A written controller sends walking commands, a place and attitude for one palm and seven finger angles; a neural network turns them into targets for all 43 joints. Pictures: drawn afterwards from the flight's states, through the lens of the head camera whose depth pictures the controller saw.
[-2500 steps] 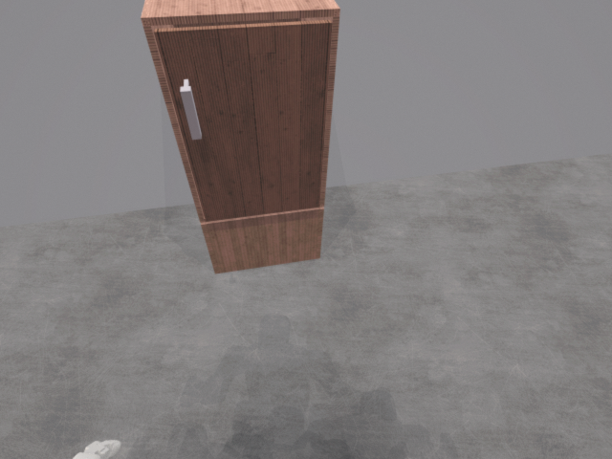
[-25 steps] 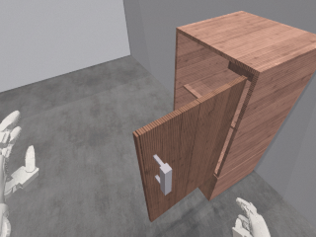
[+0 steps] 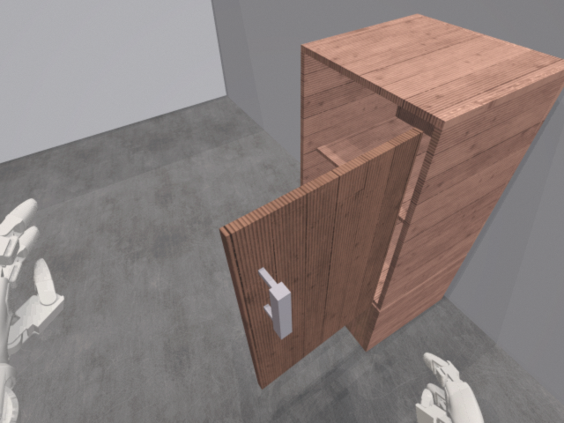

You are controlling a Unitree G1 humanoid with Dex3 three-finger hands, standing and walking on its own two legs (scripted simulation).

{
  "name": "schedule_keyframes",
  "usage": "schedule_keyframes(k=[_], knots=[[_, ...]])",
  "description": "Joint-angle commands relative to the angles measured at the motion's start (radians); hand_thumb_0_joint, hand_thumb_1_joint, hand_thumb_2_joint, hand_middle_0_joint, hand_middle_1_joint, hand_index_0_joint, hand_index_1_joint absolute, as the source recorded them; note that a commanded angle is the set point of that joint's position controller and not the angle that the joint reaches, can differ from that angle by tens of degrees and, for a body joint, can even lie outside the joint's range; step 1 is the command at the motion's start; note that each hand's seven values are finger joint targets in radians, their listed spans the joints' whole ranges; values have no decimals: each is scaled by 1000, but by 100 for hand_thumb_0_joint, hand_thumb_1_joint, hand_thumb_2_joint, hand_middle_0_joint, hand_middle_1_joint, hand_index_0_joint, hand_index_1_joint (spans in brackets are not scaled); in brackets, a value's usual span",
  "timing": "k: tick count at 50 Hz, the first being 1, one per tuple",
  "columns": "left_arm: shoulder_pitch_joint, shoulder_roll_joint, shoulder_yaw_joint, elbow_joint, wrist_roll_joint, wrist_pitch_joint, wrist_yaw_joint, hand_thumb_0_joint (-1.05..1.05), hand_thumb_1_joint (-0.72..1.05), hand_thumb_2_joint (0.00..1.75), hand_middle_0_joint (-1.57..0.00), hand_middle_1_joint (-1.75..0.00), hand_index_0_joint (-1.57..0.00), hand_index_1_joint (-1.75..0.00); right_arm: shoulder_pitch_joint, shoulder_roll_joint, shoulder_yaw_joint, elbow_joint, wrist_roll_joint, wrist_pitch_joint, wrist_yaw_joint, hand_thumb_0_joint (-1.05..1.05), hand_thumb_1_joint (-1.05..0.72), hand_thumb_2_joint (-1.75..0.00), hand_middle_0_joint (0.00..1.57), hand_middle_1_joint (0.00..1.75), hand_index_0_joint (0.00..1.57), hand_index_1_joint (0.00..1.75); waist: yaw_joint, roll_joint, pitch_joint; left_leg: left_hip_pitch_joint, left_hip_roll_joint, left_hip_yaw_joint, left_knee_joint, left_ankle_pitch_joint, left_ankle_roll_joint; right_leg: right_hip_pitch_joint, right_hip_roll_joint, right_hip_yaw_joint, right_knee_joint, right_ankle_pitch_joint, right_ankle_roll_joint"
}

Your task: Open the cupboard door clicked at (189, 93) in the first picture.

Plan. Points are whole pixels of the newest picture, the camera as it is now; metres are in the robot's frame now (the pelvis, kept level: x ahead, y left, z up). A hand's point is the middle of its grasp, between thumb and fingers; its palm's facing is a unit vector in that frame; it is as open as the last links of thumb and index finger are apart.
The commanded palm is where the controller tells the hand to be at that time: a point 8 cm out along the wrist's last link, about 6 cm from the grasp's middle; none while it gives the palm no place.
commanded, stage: step back with the hand held close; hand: left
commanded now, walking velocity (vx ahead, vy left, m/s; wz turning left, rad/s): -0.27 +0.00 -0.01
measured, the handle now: (273, 302) +0.31 +0.05 -0.02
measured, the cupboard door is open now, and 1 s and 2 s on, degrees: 94 94 94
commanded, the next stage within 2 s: stop stepping back and stand still in 1.38 s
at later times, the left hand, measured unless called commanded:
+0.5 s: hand (5, 358) +0.14 +0.29 +0.15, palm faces +0.38 -0.77 -0.50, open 7.4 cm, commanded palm +0.07 +0.33 +0.17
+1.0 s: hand out of the picture +0.09 +0.31 +0.16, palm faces +0.45 -0.75 -0.48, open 7.4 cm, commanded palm +0.02 +0.34 +0.17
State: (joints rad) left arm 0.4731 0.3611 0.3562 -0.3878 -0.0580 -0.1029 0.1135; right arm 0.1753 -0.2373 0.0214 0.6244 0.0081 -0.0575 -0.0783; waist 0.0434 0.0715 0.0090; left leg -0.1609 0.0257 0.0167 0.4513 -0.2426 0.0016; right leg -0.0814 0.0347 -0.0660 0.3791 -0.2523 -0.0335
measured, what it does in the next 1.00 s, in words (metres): walks backwards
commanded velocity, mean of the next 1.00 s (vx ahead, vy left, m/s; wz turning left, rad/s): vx -0.31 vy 0.00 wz -0.02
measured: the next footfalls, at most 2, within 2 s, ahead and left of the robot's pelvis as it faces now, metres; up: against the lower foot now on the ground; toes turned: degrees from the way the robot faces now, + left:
right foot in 1.02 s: -0.17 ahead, -0.09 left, +0.00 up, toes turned +3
left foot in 1.68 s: -0.10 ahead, +0.13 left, +0.01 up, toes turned -3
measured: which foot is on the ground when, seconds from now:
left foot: down 0.00-1.00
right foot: down 0.00-0.82, up 0.84-1.00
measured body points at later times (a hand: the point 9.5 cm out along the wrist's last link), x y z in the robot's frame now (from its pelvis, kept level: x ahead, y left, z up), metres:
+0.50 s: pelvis -0.07 +0.03 -0.01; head -0.05 +0.03 +0.44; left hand +0.11 +0.33 +0.18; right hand +0.10 -0.22 -0.09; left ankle +0.00 +0.12 -0.74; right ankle -0.03 -0.09 -0.74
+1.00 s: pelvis -0.11 +0.03 -0.02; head -0.09 +0.06 +0.43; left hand +0.06 +0.35 +0.18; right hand +0.06 -0.19 -0.09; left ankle +0.00 +0.12 -0.74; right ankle -0.18 -0.09 -0.73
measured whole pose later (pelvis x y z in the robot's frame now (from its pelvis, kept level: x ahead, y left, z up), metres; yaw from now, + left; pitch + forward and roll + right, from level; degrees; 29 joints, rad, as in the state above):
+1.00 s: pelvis -0.11 +0.03 -0.02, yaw +1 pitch +3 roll -3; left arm 0.55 0.45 0.47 -0.56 -0.03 -0.22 0.16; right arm 0.18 -0.18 0.01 0.62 -0.02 -0.10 -0.07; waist 0.00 -0.01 -0.01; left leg -0.51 0.01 0.01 0.53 -0.08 0.05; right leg -0.25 0.08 0.02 0.64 -0.40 -0.01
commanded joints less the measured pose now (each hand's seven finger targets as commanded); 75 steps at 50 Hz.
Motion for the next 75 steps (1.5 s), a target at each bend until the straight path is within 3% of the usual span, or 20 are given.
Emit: schedule_keyframes(k=[1,13,26,37,39,41,42,45,49,53,54,57,60,62,64,66,69,70,72,75], knots=[[13,196,130,-201,-1,-83,14,0,90,90,-20,-30,-20,-30,-114,-107,-56,-180,-3,-9,-11,0,-90,-90,20,30,20,30,-30,-36,-106,50,22,-16,1,306,34,-81,-126,93,-37,404,35],[95,256,189,-317,-6,-90,52,0,90,90,-20,-30,-20,-30,-108,-111,-72,-229,8,30,-28,0,-90,-90,20,30,20,30,-30,-6,-161,-77,64,-67,-37,284,34,-62,-90,91,50,287,37],[56,228,189,-326,30,-139,72,0,90,90,-20,-30,-20,-30,-77,-125,-71,-217,-7,-32,-27,0,-90,-90,20,30,20,30,-44,25,-55,-433,110,-162,-152,-332,76,-31,-53,120,106,-109,36],[17,239,184,-362,29,-161,95,0,90,90,-20,-30,-20,-30,-55,-115,-69,-161,-18,-58,-20,0,-90,-90,20,30,20,30,-61,-48,-70,-229,38,-112,52,-212,30,-317,-122,190,-26,-199,-6],[13,246,194,-383,29,-169,93,0,90,90,-20,-30,-20,-30,-64,-123,-68,-164,-16,-62,-22,0,-90,-90,20,30,20,30,-60,18,-75,-295,78,-163,-46,-267,45,-252,-74,144,49,-169,17],[45,241,222,-372,36,-172,88,0,90,90,-20,-30,-20,-30,-94,-129,-72,-172,-20,-69,-28,0,-90,-90,20,30,20,30,-42,158,-102,-529,203,-305,-268,-422,102,12,28,76,319,-52,47],[33,242,229,-386,38,-178,80,0,90,90,-20,-30,-20,-30,-95,-124,-78,-174,-24,-73,-27,0,-90,-90,20,30,20,30,-36,161,-116,-550,244,-347,-297,-427,126,46,48,82,400,-35,48],[71,254,248,-360,32,-179,67,0,90,90,-20,-30,-20,-30,-94,-114,-88,-167,-35,-86,-15,0,-90,-90,20,30,20,30,-33,117,-122,-475,262,-336,-252,-307,150,-15,48,119,433,-119,35],[68,214,180,-379,4,-178,52,0,90,90,-20,-30,-20,-30,-90,-103,-78,-130,-36,-96,12,0,-90,-90,20,30,20,30,-39,132,-135,-246,205,-255,-207,-87,89,-119,35,99,151,-157,7],[28,268,202,-398,-2,-213,50,0,90,90,-20,-30,-20,-30,-82,-94,-79,-102,-32,-75,15,0,-90,-90,20,30,20,30,-39,21,-307,86,127,-90,13,500,34,-181,-57,174,7,301,23],[13,263,184,-396,-6,-202,46,0,90,90,-20,-30,-20,-30,-83,-86,-83,-114,-13,-72,15,0,-90,-90,20,30,20,30,-51,-75,-357,149,86,-23,67,506,27,-178,-63,155,20,466,74],[96,305,231,-367,-19,-179,40,0,90,90,-20,-30,-20,-30,-118,-89,-76,-158,2,-55,7,0,-90,-90,20,30,20,30,-50,-80,-289,91,55,-14,80,276,29,-243,-93,157,-2,366,89],[112,339,253,-345,-17,-183,41,0,90,90,-20,-30,-20,-30,-141,-85,-67,-166,-2,-41,2,0,-90,-90,20,30,20,30,-55,-63,-118,27,-2,-17,166,47,-6,-424,-162,223,-123,101,27],[94,325,235,-315,-10,-178,44,0,90,90,-20,-30,-20,-30,-122,-74,-62,-151,-13,-36,-4,0,-90,-90,20,30,20,30,-63,-102,-60,12,-18,-29,238,27,-21,-478,-188,236,-142,68,-23],[48,305,204,-280,-2,-168,42,0,90,90,-20,-30,-20,-30,-110,-77,-57,-147,-16,-27,-10,0,-90,-90,20,30,20,30,-72,-96,-7,-18,-12,-42,175,96,-19,-453,-152,200,-107,158,-15],[-6,301,180,-295,-10,-175,35,0,90,90,-20,-30,-20,-30,-113,-99,-58,-151,-11,-36,-22,0,-90,-90,20,30,20,30,-66,9,17,-3,54,-128,4,214,4,-413,-37,120,-31,72,32],[-17,290,212,-295,-16,-200,30,0,90,90,-20,-30,-20,-30,-121,-143,-81,-163,-28,-64,-20,0,-90,-90,20,30,20,30,-41,236,-58,-337,258,-401,-414,-380,76,-48,111,91,291,-234,22],[-15,300,219,-308,-6,-206,30,0,90,90,-20,-30,-20,-30,-139,-140,-81,-160,-42,-68,-23,0,-90,-90,20,30,20,30,-31,264,-83,-437,287,-428,-463,-442,84,45,112,101,411,-248,5],[21,284,209,-379,-22,-200,27,0,90,90,-20,-30,-20,-30,-109,-105,-90,-148,-43,-81,0,0,-90,-90,20,30,20,30,-16,149,-217,-284,237,-285,-376,-251,49,6,93,82,378,-309,-20],[117,284,218,-417,-37,-186,31,0,90,90,-20,-30,-20,-30,-79,-91,-89,-147,-26,-93,26,0,-90,-90,20,30,20,30,-13,160,-286,-171,133,-109,-229,-140,-18,-17,55,44,117,-266,-28]])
